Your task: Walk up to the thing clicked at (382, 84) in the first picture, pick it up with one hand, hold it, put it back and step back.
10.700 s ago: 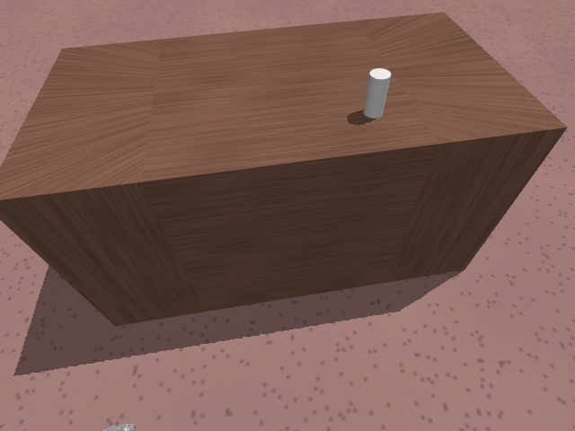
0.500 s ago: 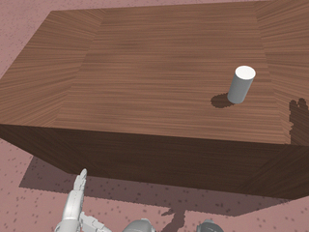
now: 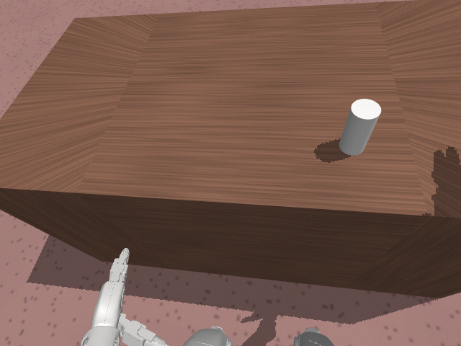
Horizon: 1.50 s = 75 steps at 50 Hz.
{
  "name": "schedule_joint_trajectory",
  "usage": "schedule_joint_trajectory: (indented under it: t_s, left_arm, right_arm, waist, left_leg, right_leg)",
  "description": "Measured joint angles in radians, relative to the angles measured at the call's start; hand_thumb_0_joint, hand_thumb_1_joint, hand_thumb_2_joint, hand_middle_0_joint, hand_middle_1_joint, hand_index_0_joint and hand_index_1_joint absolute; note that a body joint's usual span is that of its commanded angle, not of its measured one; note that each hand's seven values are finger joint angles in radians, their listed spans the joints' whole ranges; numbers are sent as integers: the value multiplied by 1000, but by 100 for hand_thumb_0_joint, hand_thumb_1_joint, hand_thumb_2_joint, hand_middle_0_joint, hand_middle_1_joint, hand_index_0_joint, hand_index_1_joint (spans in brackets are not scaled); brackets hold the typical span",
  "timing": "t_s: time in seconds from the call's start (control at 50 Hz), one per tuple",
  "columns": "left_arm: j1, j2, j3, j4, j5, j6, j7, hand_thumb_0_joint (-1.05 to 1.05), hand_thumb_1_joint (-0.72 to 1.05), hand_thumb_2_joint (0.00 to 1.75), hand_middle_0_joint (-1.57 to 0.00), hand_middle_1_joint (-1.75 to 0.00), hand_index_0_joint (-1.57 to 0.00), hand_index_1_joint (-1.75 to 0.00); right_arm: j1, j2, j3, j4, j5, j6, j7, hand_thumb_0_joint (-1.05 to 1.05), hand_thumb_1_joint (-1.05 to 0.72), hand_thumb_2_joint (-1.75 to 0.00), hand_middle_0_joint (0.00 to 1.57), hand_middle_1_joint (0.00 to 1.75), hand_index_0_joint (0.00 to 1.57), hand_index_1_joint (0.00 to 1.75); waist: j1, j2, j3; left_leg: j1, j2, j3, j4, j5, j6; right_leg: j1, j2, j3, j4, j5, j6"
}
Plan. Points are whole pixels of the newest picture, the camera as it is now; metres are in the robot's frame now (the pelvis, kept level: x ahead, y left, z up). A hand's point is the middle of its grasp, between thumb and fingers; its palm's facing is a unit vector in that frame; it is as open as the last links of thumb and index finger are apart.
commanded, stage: approach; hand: right
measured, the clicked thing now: (358, 128) +0.51 -0.16 +0.02
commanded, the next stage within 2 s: close in in 0.24 s
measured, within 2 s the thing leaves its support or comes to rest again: neither
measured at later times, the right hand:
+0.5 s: hand (397, 135) +0.49 -0.23 +0.02, palm faces +0.04 +1.00 +0.07, open 17.7 cm
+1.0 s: hand (368, 133) +0.49 -0.18 +0.03, palm faces +0.08 +1.00 +0.02, open 17.7 cm
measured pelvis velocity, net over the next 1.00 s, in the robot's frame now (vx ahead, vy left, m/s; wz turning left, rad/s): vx -0.02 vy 0.00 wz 0.03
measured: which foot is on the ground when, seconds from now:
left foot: down 0.00-1.00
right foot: down 0.00-1.00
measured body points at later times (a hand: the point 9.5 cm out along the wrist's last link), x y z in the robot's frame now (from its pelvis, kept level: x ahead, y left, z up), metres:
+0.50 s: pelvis -0.01 +0.00 -0.03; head +0.11 -0.05 +0.40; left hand +0.13 +0.27 -0.05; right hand +0.48 -0.28 +0.02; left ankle -0.02 +0.15 -0.70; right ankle +0.01 -0.11 -0.70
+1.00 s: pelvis -0.02 +0.00 -0.04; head +0.09 -0.03 +0.39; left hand +0.12 +0.27 -0.05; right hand +0.48 -0.23 +0.03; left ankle -0.02 +0.15 -0.70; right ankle +0.01 -0.11 -0.70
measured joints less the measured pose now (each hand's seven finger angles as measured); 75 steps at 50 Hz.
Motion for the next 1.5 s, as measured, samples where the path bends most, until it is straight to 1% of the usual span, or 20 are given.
schedule_joint_trajectory:
  t_s: [0.06, 0.12, 0.22, 0.26, 0.3, 0.34, 0.38, 0.48, 0.54, 0.58, 0.64, 0.72, 0.78, 0.92, 1.06, 1.18, 1.28, 1.36, 1.44, 1.5]
  left_arm:
    - [-1, 0, 6, 9, 5, -4, -5, 0, -54, 6, -5, -5, -5, -5]
    - [-8, 1, 9, 22, 8, -6, -12, 0, -54, 6, -5, -5, -5, -5]
    - [-13, 1, 15, 1, 17, -2, -24, -1, -53, 5, -6, -5, -5, -5]
    - [-13, -2, 17, -14, 20, -3, -31, -1, -53, 5, -6, -5, -5, -5]
    - [-9, -5, 18, -45, 25, 7, -39, -1, -53, 5, -6, -5, -5, -5]
    - [-2, -11, 21, -84, 30, 10, -49, -1, -53, 5, -6, -5, -5, -5]
    - [5, -15, 30, -111, 36, 9, -61, -1, -53, 5, -6, -5, -6, -5]
    - [29, -20, 62, -192, 49, 40, -89, -1, -53, 5, -6, -5, -6, -6]
    - [47, -21, 78, -236, 52, 66, -104, -1, -53, 5, -6, -5, -6, -6]
    - [57, -22, 88, -254, 51, 77, -112, -1, -53, 5, -6, -5, -6, -5]
    - [66, -27, 94, -275, 48, 103, -121, -1, -53, 5, -6, -5, -6, -5]
    - [74, -32, 99, -303, 44, 114, -131, -1, -53, 5, -6, -5, -6, -5]
    - [80, -36, 98, -322, 45, 122, -138, -1, -53, 5, -6, -5, -6, -5]
    - [87, -36, 110, -331, 46, 129, -149, -1, -52, 5, -6, -5, -6, -5]
    - [90, -29, 120, -343, 48, 145, -151, -1, -53, 5, -5, -5, -5, -5]
    - [96, -32, 114, -367, 49, 151, -155, -1, -57, 8, -5, -4, -4, -6]
    - [98, -32, 125, -373, 53, 155, -158, -1, -58, 9, -5, -4, -4, -6]
    - [93, -32, 125, -371, 59, 158, -157, -1, -57, 8, -5, -4, -4, -6]
    - [80, -34, 114, -376, 61, 166, -158, -1, -55, 7, -5, -5, -4, -6]
    - [82, -34, 114, -379, 62, 161, -161, -1, -54, 7, -5, -5, -4, -5]
  right_arm:
    - [-14, -5, 28, 20, -3, 0, -4, -1, 59, -5, 4, 5, 4, 5]
    - [-27, 10, 60, 34, 3, -11, -5, -1, 59, -5, 4, 5, 4, 5]
    - [-24, 83, 85, 31, 15, -49, -21, -1, 59, -5, 4, 4, 4, 5]
    - [-20, 118, 84, 34, 15, -70, -37, -1, 58, -5, 4, 4, 4, 5]
    - [-11, 152, 78, 27, 7, -91, -63, -1, 58, -5, 4, 4, 4, 5]
    - [-11, 184, 81, 25, -3, -114, -94, -1, 58, -5, 4, 4, 4, 5]
    - [-6, 216, 75, 11, -14, -135, -126, -1, 58, -5, 4, 5, 4, 5]
    - [2, 278, 57, -34, -45, -180, -218, -2, 59, -5, 4, 5, 4, 5]
    - [14, 314, 52, -80, -69, -188, -274, -2, 60, -5, 3, 5, 4, 5]
    - [11, 329, 56, -83, -77, -198, -302, -2, 60, -5, 3, 5, 3, 5]
    - [14, 350, 65, -94, -91, -194, -336, -2, 60, -4, 3, 5, 3, 5]
    - [4, 369, 88, -76, -99, -198, -367, -2, 61, -4, 3, 5, 3, 5]
    - [-1, 386, 95, -68, -105, -197, -383, -2, 61, -4, 3, 5, 3, 5]
    - [-19, 409, 116, -69, -110, -201, -408, -2, 59, -5, 3, 5, 3, 5]
    - [-34, 433, 133, -74, -122, -201, -444, -2, 57, -5, 3, 5, 3, 5]
    - [-36, 456, 144, -63, -133, -208, -469, -1, 54, -6, 4, 5, 4, 5]
    - [-23, 475, 149, -71, -132, -221, -491, -1, 55, -5, 6, 5, 6, 5]
    - [-26, 484, 142, -74, -141, -233, -509, -1, 55, -5, 15, 9, 14, 9]
    - [-50, 460, 130, -56, -154, -239, -520, -1, 55, -7, 27, 16, 26, 16]
    - [-76, 440, 130, -31, -154, -240, -519, -1, 54, -9, 37, 22, 36, 23]
  waist:
    - [0, -3, -2]
    - [-1, -6, -3]
    - [7, -7, -5]
    - [15, -4, -6]
    - [27, -1, -7]
    - [39, 4, -6]
    - [51, 6, -7]
    - [78, 10, -9]
    - [86, 8, -15]
    - [88, 4, -18]
    - [88, -4, -23]
    - [82, -14, -31]
    - [75, -19, -36]
    - [66, -21, -32]
    - [72, -18, -26]
    - [77, -18, -27]
    - [79, -23, -26]
    - [78, -21, -23]
    - [86, -22, -15]
    - [90, -23, -14]
  left_leg:
    - [-12, 1, 1, 7, -3, 0]
    - [-40, 3, 2, 26, -8, -1]
    - [-92, 5, -1, 68, -22, -3]
    - [-115, 4, -3, 87, -28, -4]
    - [-141, 3, -6, 107, -34, -4]
    - [-166, 1, -9, 130, -41, -3]
    - [-195, -2, -11, 154, -49, -3]
    - [-255, -11, -19, 211, -67, -3]
    - [-274, -17, -24, 229, -73, -2]
    - [-277, -19, -25, 236, -77, -2]
    - [-277, -20, -25, 242, -80, -2]
    - [-271, -18, -24, 249, -85, -1]
    - [-272, -16, -24, 255, -88, -1]
    - [-298, -12, -19, 286, -96, 1]
    - [-311, -11, -19, 300, -97, 4]
    - [-308, -14, -22, 295, -93, 5]
    - [-308, -15, -25, 299, -94, 5]
    - [-315, -15, -28, 306, -96, 6]
    - [-323, -16, -26, 313, -98, 7]
    - [-330, -17, -22, 315, -99, 8]
  right_leg:
    - [-13, 2, 2, 6, -1, 0]
    - [-40, 3, 3, 23, -5, -1]
    - [-89, 4, 2, 58, -16, -3]
    - [-110, 3, 0, 75, -21, -3]
    - [-133, 0, -2, 93, -27, -3]
    - [-156, -2, -3, 113, -34, -3]
    - [-184, -5, -4, 136, -42, -3]
    - [-238, -16, -9, 192, -64, -1]
    - [-255, -22, -12, 211, -73, 0]
    - [-258, -24, -12, 220, -78, 0]
    - [-257, -25, -12, 225, -81, 0]
    - [-251, -24, -10, 228, -84, 0]
    - [-250, -22, -10, 231, -84, 0]
    - [-275, -18, -5, 253, -85, 2]
    - [-286, -16, -3, 260, -82, 4]
    - [-280, -19, -6, 254, -79, 5]
    - [-278, -20, -9, 257, -81, 5]
    - [-282, -21, -11, 260, -82, 6]
    - [-291, -22, -9, 266, -82, 7]
    - [-299, -22, -5, 270, -82, 8]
